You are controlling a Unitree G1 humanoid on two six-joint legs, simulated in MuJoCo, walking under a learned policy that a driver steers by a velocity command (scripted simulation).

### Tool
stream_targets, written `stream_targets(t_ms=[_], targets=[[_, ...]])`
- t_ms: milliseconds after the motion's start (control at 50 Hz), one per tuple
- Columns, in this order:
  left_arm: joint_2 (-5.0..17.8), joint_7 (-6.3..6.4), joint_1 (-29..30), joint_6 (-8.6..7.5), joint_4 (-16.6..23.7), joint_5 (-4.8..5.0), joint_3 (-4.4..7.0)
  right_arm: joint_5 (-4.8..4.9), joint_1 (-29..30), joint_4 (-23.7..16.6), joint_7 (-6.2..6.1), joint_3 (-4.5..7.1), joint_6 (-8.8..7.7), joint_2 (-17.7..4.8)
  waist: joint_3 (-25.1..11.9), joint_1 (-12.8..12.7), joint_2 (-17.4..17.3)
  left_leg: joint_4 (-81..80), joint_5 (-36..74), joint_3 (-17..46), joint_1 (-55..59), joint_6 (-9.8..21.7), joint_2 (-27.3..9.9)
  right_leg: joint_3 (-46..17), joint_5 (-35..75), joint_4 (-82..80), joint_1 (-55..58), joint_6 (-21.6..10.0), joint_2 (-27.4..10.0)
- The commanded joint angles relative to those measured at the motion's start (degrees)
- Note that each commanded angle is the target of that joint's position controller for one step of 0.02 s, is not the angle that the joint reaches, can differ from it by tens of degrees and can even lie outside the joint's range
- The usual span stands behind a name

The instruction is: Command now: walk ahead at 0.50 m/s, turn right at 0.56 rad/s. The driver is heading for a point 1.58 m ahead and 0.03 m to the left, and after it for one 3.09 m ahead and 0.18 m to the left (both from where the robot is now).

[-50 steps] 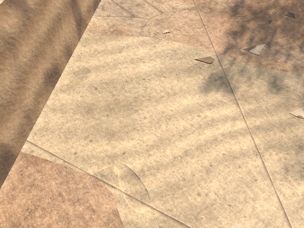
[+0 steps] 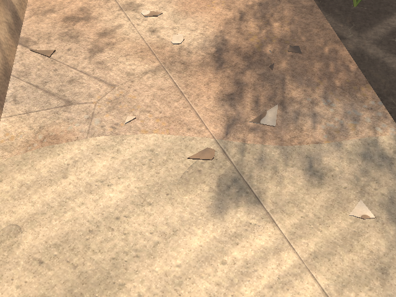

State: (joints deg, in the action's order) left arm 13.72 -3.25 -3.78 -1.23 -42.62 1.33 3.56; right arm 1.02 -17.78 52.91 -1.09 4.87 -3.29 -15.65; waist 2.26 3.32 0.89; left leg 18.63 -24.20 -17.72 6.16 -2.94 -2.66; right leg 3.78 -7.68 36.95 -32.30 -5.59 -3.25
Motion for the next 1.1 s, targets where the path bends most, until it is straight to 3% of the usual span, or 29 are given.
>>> stream_targets(t_ms=[20,40,60,80,100,120,140,160,200,260,380,480,520,540,560,580,600,620,640,660,680,700,740,780,900,1000,1060,1080,1100], targets=[[12.1,0.85,-17.2,-0.18,-0.4,0.36,5.42,0.67,3.7,-3.8,-0.5,2.24,0.39,-11.4,-9.6,-12.7,-4.0,27.0,58.4,2.2,-8.9,6.0,-11.0,2.7,-0.6,-4.9,26.2,-5.2,7.1],[18.5,2.12,-22.0,0.23,-1.7,0.43,7.06,-1.61,2.0,-5.9,-0.39,0.56,-0.25,-5.8,-13.1,-11.3,8.2,47.3,21.8,2.5,-29.0,2.8,-5.5,-18.8,-1.4,-7.1,42.6,-10.3,-5.4],[19.9,1.69,-19.5,-0.97,0.6,-0.11,6.38,-1.23,-0.5,-8.1,0.37,-1.14,-2.65,-2.0,-22.0,-6.8,13.4,61.3,-10.8,16.1,-45.4,1.3,5.0,-51.0,-11.3,-17.9,54.1,-20.3,-16.4],[14.0,1.17,-19.6,-1.78,0.4,-0.52,4.62,1.33,6.1,-8.7,1.17,-0.04,-4.42,-7.0,-19.3,-10.2,5.2,63.1,-7.1,22.6,-51.3,2.7,1.7,-47.0,-10.3,-21.7,52.8,-16.7,-16.1],[11.4,1.11,-17.6,-2.39,-0.2,-0.51,3.86,2.26,7.5,-8.8,1.45,-0.03,-5.17,-7.2,-12.5,-8.9,4.1,59.6,-1.9,21.6,-52.5,4.3,-1.0,-37.2,-5.9,-21.0,45.8,-14.2,-14.3],[9.4,1.14,-13.0,-2.69,0.5,-0.35,3.22,1.07,7.6,-7.8,0.91,0.01,-5.28,-6.8,-8.4,-6.3,-0.3,54.7,2.7,21.3,-49.2,4.6,-4.0,-29.9,-0.1,-20.8,37.0,-11.7,-11.6],[7.0,1.3,-9.5,-2.87,1.2,-0.77,2.42,-0.09,7.2,-7.0,0.6,0.56,-4.73,-7.4,-6.3,-4.4,0.4,50.6,5.5,21.3,-45.3,4.4,-5.7,-24.6,5.8,-21.5,30.7,-10.4,-9.5],[6.3,1.49,-8.4,-3.01,1.7,-1.37,2.05,-0.29,5.8,-6.4,0.77,0.71,-3.86,-7.4,-6.1,-3.0,1.6,49.1,7.4,21.6,-41.7,4.2,-6.6,-22.3,8.9,-22.9,26.9,-9.9,-8.4],[7.4,1.86,-9.3,-3.6,1.0,-1.16,2.23,-0.78,5.0,-6.0,0.78,0.56,-2.49,-5.9,-5.6,-2.3,1.1,45.4,9.7,20.7,-40.1,3.0,-6.6,-18.8,14.8,-24.9,24.1,-10.2,-7.5],[8.9,2.91,-12.4,-3.89,-0.6,-0.95,2.46,-1.25,10.1,-7.6,0.55,0.14,-1.69,-4.7,-2.8,-3.6,1.2,36.6,17.5,19.9,-44.8,1.1,-6.2,-14.7,19.3,-26.7,24.4,-9.3,-6.4],[9.3,3.69,-16.7,-3.54,-3.3,-0.75,2.1,-0.49,19.8,-9.9,1.85,-0.87,-2.51,-2.9,0.4,-7.5,2.9,16.9,33.1,18.2,-43.8,1.8,-3.0,-11.1,10.9,-28.2,26.9,-6.1,-5.2],[9.7,4.09,-20.0,-2.6,-6.1,-0.53,2.31,-0.2,24.2,-12.2,3.58,-1.22,-3.49,-3.6,2.5,-8.2,3.1,10.5,27.8,18.3,-46.9,4.6,-1.4,-12.8,15.3,-24.0,36.8,-6.0,-9.8],[10.5,4.4,-19.0,-2.15,-6.4,-0.51,2.57,-0.19,21.3,-11.7,3.99,-0.85,-3.73,-4.9,0.8,-6.1,4.2,9.4,23.3,17.4,-42.3,6.3,0.1,-12.6,24.4,-20.6,38.9,-4.8,-10.4],[11.3,4.46,-18.0,-1.97,-6.2,-0.61,2.74,-0.28,17.9,-10.9,3.87,-0.29,-3.74,-6.2,-1.8,-4.1,5.3,9.6,21.1,15.9,-36.5,7.3,2.0,-12.0,34.4,-16.8,39.1,-4.1,-9.8],[11.3,4.42,-16.8,-1.67,-6.1,-0.69,2.56,-0.43,10.6,-8.8,3.53,0.72,-3.71,-8.0,-6.3,-0.1,4.9,8.5,22.1,14.2,-26.2,9.0,3.9,-10.2,42.6,-8.5,37.6,-3.0,-7.5],[9.9,4.37,-16.2,-1.61,-5.3,-1.1,1.79,-1.08,0.6,-6.4,3.06,1.58,-3.58,-10.5,-13.6,4.2,3.1,10.9,24.4,19.0,-9.4,11.9,-1.0,-8.6,35.8,4.7,29.0,-1.3,-4.9],[3.9,3.78,-23.9,-2.49,-4.9,-1.26,0.1,-1.93,-6.9,-5.1,2.77,2.93,-3.33,-15.5,-23.2,2.5,-10.0,9.8,16.8,43.9,14.4,21.1,-15.9,-5.7,9.9,28.3,6.0,3.3,4.3],[4.4,3.41,-23.4,-3.65,-5.8,-0.61,-0.23,-0.85,-8.2,-3.9,3.04,1.74,-3.09,-11.4,-26.5,3.2,-15.7,0.4,9.4,60.4,18.9,23.4,-19.9,-11.6,-24.6,37.8,-4.2,3.6,8.3],[9.3,3.07,-18.0,-4.5,-4.3,0.75,0.97,-0.04,-3.8,-4.5,2.92,0.75,-2.98,-8.7,-16.9,3.3,-11.3,-1.2,3.3,53.8,12.2,20.1,-18.0,-12.9,-22.7,41.7,-10.1,2.7,4.3],[9.8,3.07,-13.4,-4.89,-2.9,1.18,0.93,-0.33,1.1,-5.7,2.69,0.23,-2.71,-7.1,-10.4,2.0,-6.4,-2.7,4.4,46.1,2.7,17.9,-15.9,-10.5,-17.2,39.5,-10.3,2.2,0.9],[9.2,3.27,-11.0,-4.9,-2.4,0.39,1.06,-0.9,4.6,-6.0,2.77,-0.25,-2.64,-5.9,-5.3,0.1,-3.3,-4.9,9.1,40.7,-6.3,17.1,-13.8,-9.0,-13.3,35.1,-8.6,2.4,-1.4],[8.9,3.51,-11.6,-4.37,-2.7,-0.29,1.48,-1.56,6.4,-6.3,2.88,-0.83,-2.94,-4.5,-3.7,-2.0,-4.0,-6.6,13.3,36.9,-11.6,16.2,-11.8,-9.1,-10.6,31.7,-5.1,2.5,-3.3],[6.5,3.72,-14.5,-3.19,-3.6,-0.51,1.21,-1.54,6.9,-5.8,3.06,-0.91,-3.26,-4.7,-3.5,-3.9,-5.6,-9.4,17.7,32.7,-16.6,16.6,-10.1,-8.5,-8.9,28.3,-1.0,3.3,-4.4],[5.7,3.98,-12.9,-2.57,-2.9,-0.83,1.03,-1.29,6.0,-5.0,2.73,-0.58,-3.52,-6.3,-2.2,-4.2,-5.3,-11.3,22.1,29.2,-18.2,17.3,-9.8,-7.6,-5.8,23.8,-2.7,4.7,-5.2],[3.8,3.34,-1.1,-3.34,0.0,-1.03,0.2,-0.42,1.1,-2.8,1.31,-0.19,-2.62,-8.4,-0.3,-0.6,-4.0,-12.1,26.6,21.2,-15.5,14.5,-6.7,-4.9,12.6,2.0,-3.2,6.1,-3.4],[4.3,1.86,6.5,-3.95,2.7,-0.31,-0.15,0.1,-3.9,-0.1,1.16,0.04,-1.34,-9.0,1.7,1.7,-4.3,-8.9,26.2,22.3,-6.7,14.2,-10.4,-4.5,11.1,-6.1,-4.6,5.0,-1.5],[6.3,1.08,4.7,-4.48,2.9,-0.3,0.4,0.24,-3.1,0.3,0.74,0.54,-0.38,-10.2,0.3,-0.8,-5.6,-3.9,34.5,23.1,-2.3,12.7,-12.5,-4.0,4.5,-8.4,-0.6,2.6,-0.1],[7.6,1.12,0.4,-4.62,1.8,-0.44,1.09,0.31,-1.7,0.0,0.63,0.62,-0.09,-10.6,-2.3,-3.7,-6.1,1.0,43.3,21.9,-2.4,11.8,-11.5,-2.4,3.7,-9.7,6.0,1.5,1.6],[10.1,1.49,-8.4,-4.61,-1.1,-0.68,2.48,0.14,-1.2,-0.2,0.56,0.17,0.18,-9.4,-7.8,-7.7,-5.0,11.0,48.7,19.6,-5.2,10.3,-8.5,-1.4,4.8,-10.2,18.3,-0.3,2.7]])
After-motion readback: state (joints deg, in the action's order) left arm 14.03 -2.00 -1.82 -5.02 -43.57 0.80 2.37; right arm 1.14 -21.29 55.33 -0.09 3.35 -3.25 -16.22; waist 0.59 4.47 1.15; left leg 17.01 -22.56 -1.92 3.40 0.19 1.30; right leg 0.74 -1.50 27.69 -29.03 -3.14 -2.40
